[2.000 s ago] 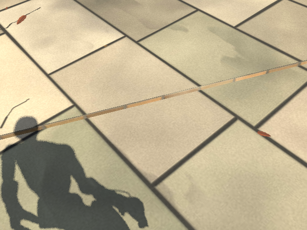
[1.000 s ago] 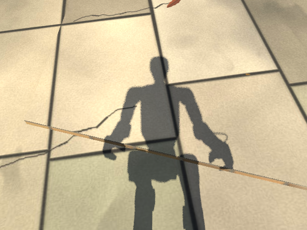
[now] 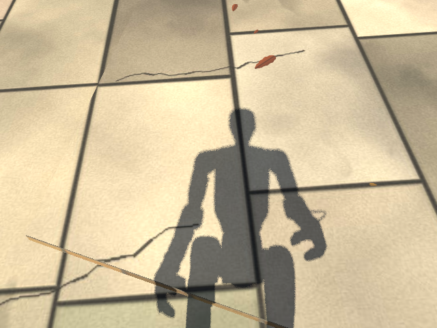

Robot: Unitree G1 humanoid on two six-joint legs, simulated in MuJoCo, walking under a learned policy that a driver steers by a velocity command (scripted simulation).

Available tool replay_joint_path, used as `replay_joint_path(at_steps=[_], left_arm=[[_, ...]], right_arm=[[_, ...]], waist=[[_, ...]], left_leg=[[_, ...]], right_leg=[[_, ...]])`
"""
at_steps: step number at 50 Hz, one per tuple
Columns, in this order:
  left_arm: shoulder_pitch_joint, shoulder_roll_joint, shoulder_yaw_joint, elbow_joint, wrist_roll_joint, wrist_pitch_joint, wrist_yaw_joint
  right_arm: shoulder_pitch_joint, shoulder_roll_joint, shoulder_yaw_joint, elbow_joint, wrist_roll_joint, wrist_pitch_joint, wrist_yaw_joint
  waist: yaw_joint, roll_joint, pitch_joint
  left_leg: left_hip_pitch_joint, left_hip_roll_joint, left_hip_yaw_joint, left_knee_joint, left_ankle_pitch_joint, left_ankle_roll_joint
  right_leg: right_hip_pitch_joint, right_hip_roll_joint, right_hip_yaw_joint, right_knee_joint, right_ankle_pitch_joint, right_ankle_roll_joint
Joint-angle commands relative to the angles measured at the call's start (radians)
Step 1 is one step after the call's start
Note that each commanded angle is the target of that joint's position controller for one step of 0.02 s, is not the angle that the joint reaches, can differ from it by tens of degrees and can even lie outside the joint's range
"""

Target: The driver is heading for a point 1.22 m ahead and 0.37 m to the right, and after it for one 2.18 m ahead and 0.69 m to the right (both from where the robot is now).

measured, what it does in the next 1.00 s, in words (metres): climbs, turning right: left foot, then right foot 0.04 m higher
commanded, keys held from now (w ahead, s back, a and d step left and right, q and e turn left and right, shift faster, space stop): w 0.10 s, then w+e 0.90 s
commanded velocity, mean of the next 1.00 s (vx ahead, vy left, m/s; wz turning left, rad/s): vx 0.50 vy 0.00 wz -0.40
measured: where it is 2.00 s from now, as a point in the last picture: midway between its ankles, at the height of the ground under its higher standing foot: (294, 231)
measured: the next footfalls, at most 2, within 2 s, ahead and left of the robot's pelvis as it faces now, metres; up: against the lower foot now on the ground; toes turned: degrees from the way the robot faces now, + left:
left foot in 0.18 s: +0.28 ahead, +0.10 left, +0.00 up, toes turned +3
right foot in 0.72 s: +0.55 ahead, -0.13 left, +0.04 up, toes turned -24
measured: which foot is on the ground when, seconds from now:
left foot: up 0.00-0.16, down 0.18-0.76, up 0.78-1.00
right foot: down 0.00-0.18, up 0.20-0.70, down 0.72-1.00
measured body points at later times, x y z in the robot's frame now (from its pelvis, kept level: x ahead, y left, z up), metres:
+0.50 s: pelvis +0.27 +0.04 +0.00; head +0.29 +0.04 +0.45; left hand +0.40 +0.27 -0.14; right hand +0.22 -0.22 -0.14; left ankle +0.24 +0.10 -0.75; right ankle +0.34 -0.13 -0.65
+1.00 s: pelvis +0.52 -0.07 +0.03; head +0.54 -0.08 +0.48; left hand +0.68 +0.17 -0.10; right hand +0.56 -0.36 -0.08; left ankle +0.67 +0.07 -0.64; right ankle +0.51 -0.11 -0.71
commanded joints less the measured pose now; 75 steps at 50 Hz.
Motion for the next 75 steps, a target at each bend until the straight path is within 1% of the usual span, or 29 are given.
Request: replay_joint_path(at_steps=[1,5,8,9,10,11,13,15,20,26,31,33,35,37,38,39,41,43,48,56,59,61,62,63,64,65,67,69,75], left_arm=[[0.043,0.146,0.027,-0.012,0.001,-0.014,0.008],[0.031,0.166,0.029,0.018,0.004,-0.012,0.018],[-0.012,0.183,0.029,0.022,0.005,0.000,0.022],[-0.009,0.154,0.019,-0.002,-0.003,0.000,0.018],[0.143,0.021,-0.007,-0.014,-0.038,0.007,0.013],[0.080,0.156,0.027,0.008,-0.007,0.017,0.023],[-0.043,0.131,0.030,-0.022,-0.003,0.015,0.012],[-0.031,0.103,0.031,-0.010,0.020,0.039,-0.002],[-0.141,0.075,0.035,-0.048,0.024,0.075,-0.025],[-0.321,0.057,0.034,-0.110,0.026,0.081,-0.028],[-0.504,0.026,0.006,-0.196,0.030,0.082,-0.043],[-0.508,0.030,0.005,-0.213,0.026,0.083,-0.042],[-0.345,0.061,0.023,-0.179,0.017,0.080,-0.034],[-0.075,0.156,0.069,-0.105,0.025,0.064,-0.021],[0.031,0.291,0.119,-0.100,0.034,0.076,-0.002],[-0.061,0.316,0.121,-0.122,0.015,0.085,-0.001],[-0.160,0.250,0.103,-0.120,0.009,0.085,0.010],[-0.246,0.164,0.079,-0.127,0.002,0.064,0.015],[-0.186,0.184,0.078,-0.127,-0.003,0.027,0.009],[-0.040,0.222,0.092,-0.140,0.005,0.021,0.005],[-0.063,0.241,0.098,-0.159,0.012,0.021,0.015],[-0.112,0.257,0.103,-0.176,0.010,0.025,0.017],[-0.120,0.239,0.097,-0.175,-0.003,0.021,0.014],[-0.099,0.159,0.073,-0.206,-0.019,0.016,0.013],[0.059,0.097,0.061,-0.221,-0.042,0.022,0.022],[0.092,0.173,0.071,-0.176,-0.005,0.042,0.034],[-0.037,0.169,0.070,-0.174,0.008,0.055,0.024],[-0.078,0.152,0.065,-0.187,0.016,0.076,0.005],[-0.135,0.110,0.043,-0.197,0.018,0.108,-0.002]], right_arm=[[-0.176,-0.023,0.009,-0.104,0.008,-0.015,0.001],[-0.177,-0.048,0.003,-0.106,0.010,-0.020,-0.013],[0.135,-0.104,-0.027,-0.005,0.001,-0.041,-0.040],[0.293,-0.172,-0.047,0.025,-0.024,-0.050,-0.055],[0.324,-0.263,-0.071,0.025,-0.040,-0.046,-0.055],[0.269,-0.202,-0.064,0.013,0.005,-0.035,-0.046],[0.098,-0.088,-0.034,-0.001,0.015,-0.043,-0.042],[0.085,-0.049,-0.022,0.020,0.019,-0.058,-0.050],[0.156,-0.066,-0.029,0.055,0.026,-0.092,-0.054],[0.294,-0.046,-0.023,0.109,0.014,-0.085,-0.062],[0.331,-0.064,-0.023,0.127,0.012,-0.065,-0.073],[0.341,-0.079,-0.024,0.137,0.011,-0.057,-0.078],[0.320,-0.126,-0.034,0.132,0.008,-0.049,-0.084],[0.276,-0.136,-0.037,0.084,0.034,-0.044,-0.074],[0.227,-0.092,-0.026,0.002,0.054,-0.054,-0.055],[0.160,-0.098,-0.035,-0.035,0.031,-0.067,-0.038],[0.104,-0.069,-0.028,-0.067,0.034,-0.077,-0.030],[0.173,-0.045,-0.026,-0.052,0.014,-0.057,-0.043],[0.086,-0.035,-0.021,-0.105,-0.010,0.005,-0.037],[-0.179,-0.059,-0.013,-0.204,0.009,-0.006,-0.027],[-0.156,-0.085,-0.018,-0.220,0.014,-0.020,-0.028],[-0.002,-0.115,-0.031,-0.179,0.012,-0.037,-0.044],[0.114,-0.138,-0.040,-0.148,0.001,-0.055,-0.055],[0.251,-0.210,-0.053,-0.144,-0.023,-0.068,-0.068],[0.206,-0.301,-0.069,-0.164,-0.025,-0.054,-0.068],[0.182,-0.224,-0.062,-0.169,0.004,-0.040,-0.061],[0.096,-0.068,-0.015,-0.174,0.015,-0.040,-0.055],[0.079,-0.068,-0.011,-0.156,0.022,-0.046,-0.060],[0.090,-0.084,-0.009,-0.115,0.019,-0.054,-0.055]], waist=[[0.016,-0.137,0.084],[-0.017,-0.135,0.080],[-0.156,-0.112,-0.091],[-0.205,-0.039,-0.206],[-0.125,0.197,-0.348],[-0.137,0.034,-0.305],[-0.071,-0.011,-0.047],[-0.024,0.018,0.010],[-0.011,0.002,0.039],[-0.047,-0.014,0.080],[-0.082,0.001,0.131],[-0.070,0.015,0.112],[0.005,0.087,0.002],[0.123,0.011,-0.181],[0.169,-0.218,-0.276],[0.105,-0.165,-0.322],[0.032,0.000,-0.084],[-0.065,-0.003,0.007],[-0.057,-0.066,0.014],[0.058,-0.116,0.014],[0.027,-0.133,0.007],[-0.043,-0.129,-0.040],[-0.102,-0.075,-0.103],[-0.137,0.037,-0.252],[-0.043,0.275,-0.327],[-0.026,0.155,-0.311],[-0.030,0.007,-0.138],[-0.021,0.098,-0.107],[0.003,0.079,-0.124]], left_leg=[[-0.011,-0.035,0.051,-0.161,0.070,0.001],[0.112,-0.074,0.057,-0.274,0.039,0.061],[0.498,-0.129,0.051,-0.370,0.005,0.120],[0.757,0.051,-0.129,-0.384,-0.078,0.158],[1.030,0.371,-0.612,-0.455,-0.159,0.285],[0.913,0.345,-0.695,-0.551,-0.277,0.268],[0.621,0.258,-0.405,-0.646,-0.249,0.202],[0.482,0.188,-0.229,-0.695,-0.127,0.144],[0.493,0.167,-0.048,-0.743,0.024,0.136],[0.635,0.167,0.069,-0.705,0.180,0.119],[0.671,0.174,0.176,-0.701,0.362,0.100],[0.715,0.179,0.218,-0.633,0.624,0.090],[0.752,0.195,0.250,-0.392,1.041,0.096],[0.505,0.162,0.263,0.040,0.857,0.061],[0.129,0.002,0.265,0.500,0.166,-0.009],[-0.023,-0.100,-0.001,0.669,-0.334,-0.012],[-0.063,0.008,-0.075,0.546,-0.205,0.007],[0.044,0.049,-0.078,0.407,-0.193,-0.013],[0.050,0.054,-0.040,0.195,-0.116,-0.073],[-0.019,-0.008,-0.052,-0.162,0.034,-0.084],[0.094,-0.038,-0.073,-0.261,-0.008,-0.058],[0.319,-0.090,-0.054,-0.346,-0.043,-0.030],[0.479,-0.063,-0.054,-0.428,0.057,-0.007],[0.705,0.169,-0.249,-0.424,0.111,0.042],[0.848,0.407,-0.620,-0.467,0.444,0.173],[0.781,0.385,-0.652,-0.440,0.491,0.220],[0.616,0.262,-0.345,-0.447,0.588,0.176],[0.552,0.188,-0.214,-0.487,0.652,0.156],[0.489,0.158,-0.087,-0.518,0.696,0.172]], right_leg=[[-0.032,-0.238,0.093,-0.042,0.508,-0.099],[0.032,-0.286,0.084,0.017,0.703,-0.089],[-0.004,-0.245,0.070,0.402,0.905,-0.051],[-0.198,-0.196,0.051,0.669,0.587,-0.040],[-0.556,-0.021,0.003,1.053,-0.225,-0.004],[-0.618,-0.043,0.117,1.132,-0.255,-0.024],[-0.614,-0.131,0.116,1.053,-0.092,-0.030],[-0.536,-0.163,0.110,0.997,-0.051,-0.018],[-0.651,-0.188,0.084,0.964,0.066,0.010],[-0.876,-0.179,0.053,0.938,0.175,0.019],[-0.806,-0.143,-0.084,0.675,0.079,0.000],[-0.705,-0.094,-0.140,0.590,0.034,-0.038],[-0.533,0.004,-0.188,0.604,-0.120,-0.101],[-0.076,0.012,-0.059,0.433,-0.073,-0.196],[0.186,-0.269,0.441,0.278,-0.270,-0.342],[0.203,-0.384,0.804,0.104,-0.242,-0.362],[-0.062,-0.358,0.585,0.061,-0.139,-0.286],[-0.252,-0.248,0.392,0.042,0.036,-0.222],[-0.328,-0.161,0.282,0.001,0.070,-0.218],[-0.115,-0.192,0.354,0.051,0.180,-0.188],[-0.098,-0.205,0.380,0.142,0.338,-0.144],[-0.149,-0.164,0.372,0.298,0.518,-0.081],[-0.181,-0.095,0.315,0.475,0.536,-0.045],[-0.300,-0.027,0.239,0.747,0.247,-0.010],[-0.546,0.114,0.138,0.972,-0.377,0.021],[-0.578,0.039,0.172,1.093,-0.348,0.016],[-0.590,-0.010,0.171,1.063,-0.242,0.039],[-0.566,-0.026,0.157,1.002,-0.189,0.065],[-0.481,-0.016,0.133,0.781,-0.084,0.085]])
